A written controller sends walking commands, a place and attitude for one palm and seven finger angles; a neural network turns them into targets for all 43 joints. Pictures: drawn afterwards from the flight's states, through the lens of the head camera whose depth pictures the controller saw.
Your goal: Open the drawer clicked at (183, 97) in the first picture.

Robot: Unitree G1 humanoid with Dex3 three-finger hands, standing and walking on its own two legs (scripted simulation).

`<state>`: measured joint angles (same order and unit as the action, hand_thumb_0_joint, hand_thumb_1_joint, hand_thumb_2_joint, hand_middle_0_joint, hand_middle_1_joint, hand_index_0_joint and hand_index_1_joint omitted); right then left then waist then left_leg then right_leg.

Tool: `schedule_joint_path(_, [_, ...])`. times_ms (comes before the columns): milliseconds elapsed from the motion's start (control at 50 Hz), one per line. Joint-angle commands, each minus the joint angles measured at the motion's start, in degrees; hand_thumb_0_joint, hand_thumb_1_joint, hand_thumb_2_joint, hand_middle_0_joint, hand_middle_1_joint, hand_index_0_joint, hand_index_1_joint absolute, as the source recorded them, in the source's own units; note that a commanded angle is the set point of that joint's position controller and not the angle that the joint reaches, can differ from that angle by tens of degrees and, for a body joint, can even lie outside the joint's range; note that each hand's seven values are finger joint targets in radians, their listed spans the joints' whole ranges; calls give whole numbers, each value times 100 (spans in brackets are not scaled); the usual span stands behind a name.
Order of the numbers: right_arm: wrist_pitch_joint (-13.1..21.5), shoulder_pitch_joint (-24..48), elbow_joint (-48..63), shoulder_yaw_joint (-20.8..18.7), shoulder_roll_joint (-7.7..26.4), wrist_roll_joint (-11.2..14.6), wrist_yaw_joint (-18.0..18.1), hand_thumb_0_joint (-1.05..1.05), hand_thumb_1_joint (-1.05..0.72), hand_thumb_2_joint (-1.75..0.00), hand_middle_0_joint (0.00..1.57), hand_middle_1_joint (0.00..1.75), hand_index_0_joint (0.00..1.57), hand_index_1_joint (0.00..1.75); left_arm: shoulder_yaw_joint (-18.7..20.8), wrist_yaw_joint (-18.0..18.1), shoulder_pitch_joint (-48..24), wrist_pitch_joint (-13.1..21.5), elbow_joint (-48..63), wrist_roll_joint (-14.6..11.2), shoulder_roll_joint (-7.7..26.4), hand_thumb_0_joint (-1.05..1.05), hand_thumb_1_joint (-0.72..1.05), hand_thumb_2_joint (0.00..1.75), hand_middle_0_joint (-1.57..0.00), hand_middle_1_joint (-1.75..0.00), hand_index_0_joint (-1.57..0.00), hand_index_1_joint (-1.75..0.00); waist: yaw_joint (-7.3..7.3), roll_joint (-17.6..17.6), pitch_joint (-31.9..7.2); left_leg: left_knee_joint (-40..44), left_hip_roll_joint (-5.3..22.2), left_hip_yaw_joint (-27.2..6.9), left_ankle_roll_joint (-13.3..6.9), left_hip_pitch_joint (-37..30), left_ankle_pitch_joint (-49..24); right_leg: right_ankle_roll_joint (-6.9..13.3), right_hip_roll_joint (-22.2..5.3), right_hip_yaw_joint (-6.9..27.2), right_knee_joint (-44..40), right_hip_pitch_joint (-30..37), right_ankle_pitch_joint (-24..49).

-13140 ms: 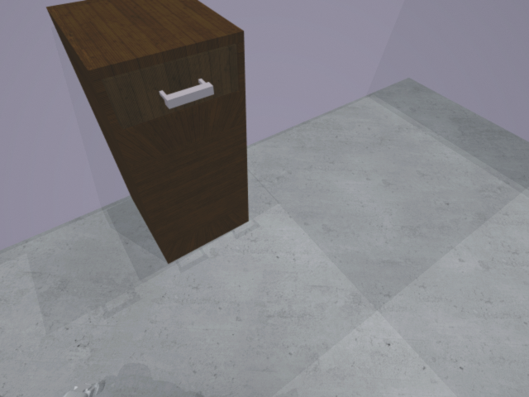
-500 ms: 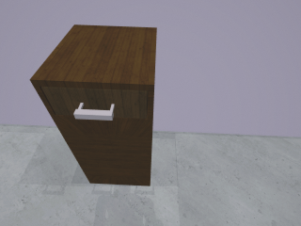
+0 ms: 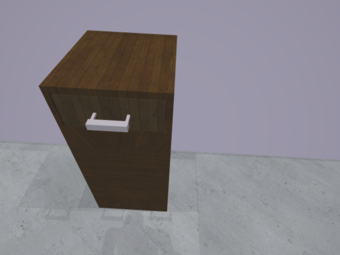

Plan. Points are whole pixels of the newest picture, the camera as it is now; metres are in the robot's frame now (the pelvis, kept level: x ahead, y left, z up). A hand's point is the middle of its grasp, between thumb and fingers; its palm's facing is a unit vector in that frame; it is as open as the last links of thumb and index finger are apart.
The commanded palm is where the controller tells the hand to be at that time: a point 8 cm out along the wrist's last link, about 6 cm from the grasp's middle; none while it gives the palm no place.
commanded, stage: look again from close up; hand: left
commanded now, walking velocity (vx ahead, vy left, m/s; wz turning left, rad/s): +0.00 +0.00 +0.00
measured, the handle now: (109, 121) +0.51 +0.23 +0.01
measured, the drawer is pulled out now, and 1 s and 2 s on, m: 0.00 0.00 0.00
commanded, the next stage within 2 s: raise the hand with hooked fingers in 0.20 s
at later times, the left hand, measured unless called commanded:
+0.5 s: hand out of the picture +0.12 +0.23 -0.05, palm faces +0.00 -0.73 -0.68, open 7.6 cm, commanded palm +0.08 +0.24 -0.03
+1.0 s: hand (60, 222) +0.19 +0.26 +0.01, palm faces +0.17 -0.12 -0.98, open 10.3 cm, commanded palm +0.15 +0.25 +0.05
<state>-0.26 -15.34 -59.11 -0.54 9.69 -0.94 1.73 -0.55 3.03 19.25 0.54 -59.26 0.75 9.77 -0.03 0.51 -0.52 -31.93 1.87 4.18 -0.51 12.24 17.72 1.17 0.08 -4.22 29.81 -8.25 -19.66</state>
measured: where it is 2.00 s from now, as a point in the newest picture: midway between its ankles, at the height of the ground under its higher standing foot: outside the picture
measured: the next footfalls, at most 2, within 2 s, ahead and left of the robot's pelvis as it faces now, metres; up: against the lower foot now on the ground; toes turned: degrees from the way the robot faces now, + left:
none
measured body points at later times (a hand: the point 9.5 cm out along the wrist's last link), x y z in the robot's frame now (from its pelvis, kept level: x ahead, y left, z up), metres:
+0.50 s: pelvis -0.05 +0.04 -0.01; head -0.06 +0.01 +0.44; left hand +0.12 +0.27 -0.01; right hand +0.05 -0.20 -0.13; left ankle +0.00 +0.11 -0.73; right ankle -0.04 -0.10 -0.73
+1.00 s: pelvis -0.04 +0.01 -0.04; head -0.02 +0.00 +0.41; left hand +0.17 +0.26 +0.06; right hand +0.22 -0.16 -0.11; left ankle -0.01 +0.11 -0.73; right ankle -0.03 -0.10 -0.73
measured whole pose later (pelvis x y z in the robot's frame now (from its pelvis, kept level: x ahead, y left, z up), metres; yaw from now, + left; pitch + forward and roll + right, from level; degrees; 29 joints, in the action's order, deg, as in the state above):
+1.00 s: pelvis -0.04 +0.01 -0.04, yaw +4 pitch +6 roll -1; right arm -6.2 -2.4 -29.8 0.8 11.8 -3.3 -0.4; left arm -5.3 21.4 13.0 -1.4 3.6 57.6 21.4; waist 5.0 -3.3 -4.7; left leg -51.0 -0.7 1.0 -2.3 35.4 21.6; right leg 1.1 1.7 -1.2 50.3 -30.8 -25.5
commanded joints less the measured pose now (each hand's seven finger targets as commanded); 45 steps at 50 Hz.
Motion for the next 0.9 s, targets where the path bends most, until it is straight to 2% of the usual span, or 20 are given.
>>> schedule_joint_path(0, [48, -192, 185, -61, 529, 10, -6, 0, -90, -90, 20, 30, 20, 30, 85, -7, 406, 53, 233, 5, 593, 0, 90, 90, -20, -30, -20, -30, 9, 40, 647, 589, 335, -485, -161, 166, -1065, 78, -611, 711, -772, -489, 1350])
schedule_joint_path(80, [35, -141, 171, -51, 545, 7, -40, 0, -90, -90, 20, 30, 20, 30, 64, -30, 353, 40, 246, 9, 577, 0, 90, 90, -20, -30, -20, -30, 14, -75, 769, 794, 319, -523, -158, 202, -637, 49, -591, 718, -1002, -656, 574])
schedule_joint_path(260, [62, -237, 16, -55, 577, 14, -47, 0, -90, -90, 20, 30, 20, 30, 78, -45, 375, 31, 144, 21, 476, 0, 90, 90, -20, -30, -20, -30, 9, -183, 542, 1156, 389, -694, -179, 270, -257, -10, -560, 582, -1003, -426, 503])
schedule_joint_path(280, [170, 231, 407, 5, 634, 49, -58, 0, -90, -90, 20, 30, 20, 30, 58, 147, 552, 138, -13, 101, 575, 0, 90, 90, -20, -30, -20, -30, 166, -150, 966, 23, 397, -433, 7, 545, -1117, 25, -868, 901, -949, -770, 2434])
schedule_joint_path(300, [950, 183, 2438, 21, 1439, 457, 156, 0, -90, -90, 20, 30, 20, 30, -43, 262, -3963, 1042, 8797, 818, 2248, 0, 88, 89, -20, -32, -20, -32, -477, -1995, -2166, 919, -78, -459, -172, -1415, -1644, 219, -106, 656, -127, -523, 1697])
schedule_joint_path(320, [1560, 580, 2022, 101, 1060, 374, 405, 0, -90, -90, 20, 30, 20, 30, 116, 709, -1258, 594, 7263, 967, 1902, 0, 85, 88, -20, -33, -20, -33, 168, -2599, -1853, 1082, 295, -707, 54, -1645, -1658, 264, -87, 74, 508, -1021, 397])
schedule_joint_path(340, [1784, 532, 1657, -50, 1022, 456, 461, 0, -90, -90, 20, 30, 20, 30, -8, 1036, -954, 182, 6999, 614, 1314, 0, 83, 87, -21, -34, -21, -34, -48, -1869, -1424, 1308, 332, -801, 243, -761, -455, 152, 24, -89, 717, -1347, -223])
schedule_joint_path(360, [1800, 401, 1636, 17, 676, 567, 444, 0, -90, -90, 20, 30, 20, 30, -762, 1037, 913, -446, 5515, 826, 88, 0, 81, 86, -21, -36, -21, -36, -41, -1115, -733, 1363, 307, -867, 19, -186, 166, 87, 16, -81, 722, -1597, -292])
schedule_joint_path(380, [1864, 485, 2183, 6, 884, 539, 387, 0, -90, -90, 20, 30, 20, 30, -1023, 1067, -335, -320, 7096, 897, 158, 0, 78, 85, -21, -37, -21, -37, -136, -1002, -299, 1319, 194, -955, 20, 279, 802, 71, -36, -50, 535, -1521, -58])
schedule_joint_path(440, [1906, 603, 2512, -48, 1161, 209, 278, 0, -90, -90, 20, 30, 20, 30, -1083, 1543, 70, -321, 6614, 2500, 561, 0, 71, 82, -21, -42, -21, -42, -284, -106, 121, 801, 45, -1251, -68, 948, 1473, 94, 93, 155, 420, -2257, -500])
schedule_joint_path(460, [1778, 645, 2649, -107, 1180, 101, 222, 0, -90, -90, 20, 30, 20, 30, -1146, 1702, -197, -343, 6349, 3130, 585, 0, 69, 81, -22, -43, -22, -43, -322, 489, 104, 580, -7, -1264, -49, 1169, 1544, 99, 145, 159, 464, -2554, -815])
schedule_joint_path(520, [1230, 973, 3143, -281, 1147, -81, -13, 0, -90, -90, 20, 30, 20, 30, -1019, 2018, 1296, -351, 5258, 4545, 414, 0, 62, 78, -22, -48, -22, -48, 270, 1518, 194, 116, -235, -763, -20, 1651, 1210, 192, 205, 411, 261, -2674, -1655])
schedule_joint_path(540, [972, 1079, 3239, -309, 1104, -41, -99, 0, -90, -90, 20, 30, 20, 30, -616, 2054, 1771, -278, 5112, 4900, 706, 0, 60, 77, -22, -50, -22, -50, 592, 1436, -80, 29, -303, -560, -11, 1678, 761, 281, 225, 677, 215, -2381, -1470])
schedule_joint_path(560, [668, 1244, 3399, -237, 1061, -41, -146, 0, -90, -90, 20, 30, 20, 30, -497, 2068, 1655, -220, 5240, 5169, 858, 0, 57, 76, -22, -51, -22, -51, 698, 1473, -241, -76, -355, -442, 13, 1766, 491, 327, 180, 779, 322, -2243, -1295])
schedule_joint_path(600, [230, 1500, 3654, -213, 992, -44, -221, 0, -90, -90, 20, 30, 20, 30, -279, 2129, 954, -137, 5683, 5646, 1133, 0, 53, 74, -23, -54, -23, -54, 784, 1241, -475, -203, -369, -391, 19, 1897, 379, 359, 139, 880, 545, -2307, -1214])
schedule_joint_path(640, [-96, 1685, 3824, -224, 946, -69, -252, 0, -90, -90, 20, 30, 20, 30, 7, 2258, 477, -146, 6209, 5992, 1478, 0, 48, 72, -23, -57, -23, -57, 899, 571, -602, -238, -377, -393, 8, 1794, 324, 393, 164, 930, 659, -2258, -1113])
schedule_joint_path(700, [-319, 1680, 4039, -243, 870, -194, -244, 0, -90, -90, 20, 30, 20, 30, 49, 2523, -683, -172, 7167, 6305, 1721, 0, 41, 69, -24, -62, -24, -62, 697, -667, -1276, -622, -310, -536, -39, 1098, 175, 442, 219, 1097, 913, -2764, -963])
schedule_joint_path(740, [-391, 1658, 3979, -241, 828, -295, -199, 0, -90, -90, 20, 30, 20, 30, 174, 2642, -1781, -26, 7870, 6354, 2063, 0, 36, 67, -24, -64, -24, -64, 403, -655, -1616, -1002, -250, -814, -78, 824, 327, 373, 189, 1206, 1008, -3260, -1231])
schedule_joint_path(780, [-299, 1672, 3922, -231, 833, -341, -141, 0, -90, -90, 20, 30, 20, 30, -32, 2663, -2009, 192, 8012, 6240, 1922, 0, 32, 65, -24, -68, -24, -68, 190, -761, -1665, -1332, -300, -834, -149, 495, 341, 356, 164, 1313, 906, -3655, -1370])
schedule_joint_path(880, [-214, 1679, 3802, -174, 913, -323, -124, 0, -90, -90, 20, 30, 20, 30, -427, 2238, -1674, 278, 7805, 5762, 1588, 0, 20, 60, -25, -75, -25, -75, 46, -748, -1482, -1225, -290, -921, -161, 492, 112, 300, 228, 876, 1006, -3444, -620])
